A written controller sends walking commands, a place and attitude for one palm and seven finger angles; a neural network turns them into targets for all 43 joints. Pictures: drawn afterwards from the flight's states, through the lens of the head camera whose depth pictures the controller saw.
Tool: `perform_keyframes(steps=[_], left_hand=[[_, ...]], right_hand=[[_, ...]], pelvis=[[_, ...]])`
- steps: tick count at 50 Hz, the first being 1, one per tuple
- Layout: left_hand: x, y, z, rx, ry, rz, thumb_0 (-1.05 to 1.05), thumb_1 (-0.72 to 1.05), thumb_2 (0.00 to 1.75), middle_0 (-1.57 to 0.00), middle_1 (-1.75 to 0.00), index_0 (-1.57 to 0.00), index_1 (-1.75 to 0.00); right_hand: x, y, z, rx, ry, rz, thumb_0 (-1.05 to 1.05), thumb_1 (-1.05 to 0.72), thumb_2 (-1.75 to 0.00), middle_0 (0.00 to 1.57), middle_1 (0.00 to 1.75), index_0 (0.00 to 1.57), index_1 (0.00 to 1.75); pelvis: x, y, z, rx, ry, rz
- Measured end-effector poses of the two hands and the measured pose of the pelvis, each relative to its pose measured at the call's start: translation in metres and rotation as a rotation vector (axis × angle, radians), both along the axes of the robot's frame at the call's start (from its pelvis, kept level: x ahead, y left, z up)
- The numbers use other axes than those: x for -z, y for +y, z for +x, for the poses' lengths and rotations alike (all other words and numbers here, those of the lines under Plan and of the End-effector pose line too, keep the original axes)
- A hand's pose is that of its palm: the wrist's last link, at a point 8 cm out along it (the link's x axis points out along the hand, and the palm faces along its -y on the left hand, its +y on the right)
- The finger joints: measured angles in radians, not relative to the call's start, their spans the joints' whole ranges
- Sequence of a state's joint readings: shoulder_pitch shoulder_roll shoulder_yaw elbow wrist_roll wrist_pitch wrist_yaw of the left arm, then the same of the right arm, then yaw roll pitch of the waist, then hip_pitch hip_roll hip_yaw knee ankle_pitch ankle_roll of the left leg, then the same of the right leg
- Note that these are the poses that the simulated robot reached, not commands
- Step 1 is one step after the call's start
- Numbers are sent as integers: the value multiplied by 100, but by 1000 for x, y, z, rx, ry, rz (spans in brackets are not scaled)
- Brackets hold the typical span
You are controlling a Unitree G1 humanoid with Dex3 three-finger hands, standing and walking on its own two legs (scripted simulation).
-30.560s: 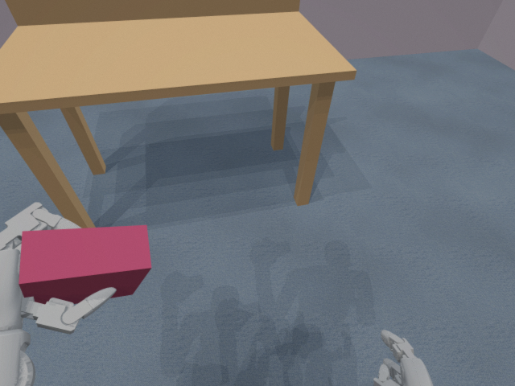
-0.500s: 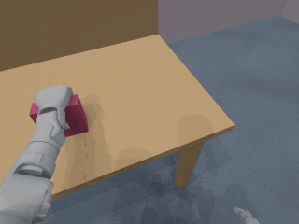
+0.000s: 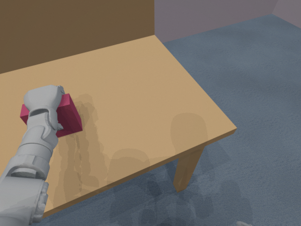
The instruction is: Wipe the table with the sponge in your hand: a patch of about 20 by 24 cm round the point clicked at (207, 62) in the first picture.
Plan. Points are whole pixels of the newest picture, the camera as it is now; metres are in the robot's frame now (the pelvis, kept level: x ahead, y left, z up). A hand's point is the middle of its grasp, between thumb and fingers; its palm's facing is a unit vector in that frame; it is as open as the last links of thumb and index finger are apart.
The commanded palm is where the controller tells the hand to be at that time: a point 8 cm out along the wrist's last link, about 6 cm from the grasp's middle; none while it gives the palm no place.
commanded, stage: slide back across to the first lane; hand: left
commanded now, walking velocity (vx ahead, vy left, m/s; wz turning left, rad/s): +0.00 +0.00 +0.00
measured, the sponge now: (57, 122) +0.40 +0.30 +0.02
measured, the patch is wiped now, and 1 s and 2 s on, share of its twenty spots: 0.95 0.95 0.95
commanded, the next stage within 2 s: wipe back along the first lane in 0.36 s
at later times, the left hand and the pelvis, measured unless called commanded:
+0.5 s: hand (26, 121) +0.38 +0.37 +0.06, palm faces -0.08 -0.05 -1.00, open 9.7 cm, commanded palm +0.35 +0.35 +0.12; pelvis +0.03 +0.02 +0.00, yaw +2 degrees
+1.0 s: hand (23, 135) +0.33 +0.35 +0.06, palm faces +0.00 -0.05 -1.00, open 9.6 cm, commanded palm +0.29 +0.34 +0.10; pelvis +0.03 +0.03 +0.00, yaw +2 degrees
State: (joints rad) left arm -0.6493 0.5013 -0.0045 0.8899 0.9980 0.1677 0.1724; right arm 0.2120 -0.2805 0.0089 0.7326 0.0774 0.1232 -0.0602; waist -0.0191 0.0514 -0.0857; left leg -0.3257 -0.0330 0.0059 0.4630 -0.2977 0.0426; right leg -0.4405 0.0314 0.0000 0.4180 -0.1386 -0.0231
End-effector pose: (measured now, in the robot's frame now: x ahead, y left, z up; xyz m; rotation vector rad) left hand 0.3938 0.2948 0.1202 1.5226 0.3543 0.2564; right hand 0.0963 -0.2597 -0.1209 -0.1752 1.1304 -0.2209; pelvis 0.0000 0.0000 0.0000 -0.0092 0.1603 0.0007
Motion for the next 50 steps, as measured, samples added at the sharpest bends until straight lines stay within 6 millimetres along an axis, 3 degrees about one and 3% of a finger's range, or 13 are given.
perform_keyframes(steps=[15, 22, 34, 50], left_hand=[[-2, 50, -23, -53, 24, -14, 0, -51, 112, -76, -142, -79, -137], [-2, 63, -31, -40, 25, -12, 0, -51, 112, -76, -142, -79, -138], [2, 63, -44, -31, -10, -5, 0, -49, 111, -75, -142, -78, -138], [1, 51, -83, -40, -51, -9, 0, -47, 109, -73, -143, -76, -139]], right_hand=[[-17, 20, 63, -87, -101, -13, 1, -91, -90, 20, 30, 20, 30], [-20, 33, 84, -126, -118, -8, 1, -91, -90, 20, 30, 20, 30], [-14, 54, 93, -152, -110, 32, 1, -91, -90, 21, 30, 20, 30], [-24, 61, 112, -191, -194, 44, 1, -91, -90, 20, 30, 20, 30]], pelvis=[[-3, 14, 17, -18, -26, -15], [-3, 21, 24, -30, -25, -22], [-2, 30, 29, -33, -27, -28], [-2, 32, 26, -32, -64, -28]])
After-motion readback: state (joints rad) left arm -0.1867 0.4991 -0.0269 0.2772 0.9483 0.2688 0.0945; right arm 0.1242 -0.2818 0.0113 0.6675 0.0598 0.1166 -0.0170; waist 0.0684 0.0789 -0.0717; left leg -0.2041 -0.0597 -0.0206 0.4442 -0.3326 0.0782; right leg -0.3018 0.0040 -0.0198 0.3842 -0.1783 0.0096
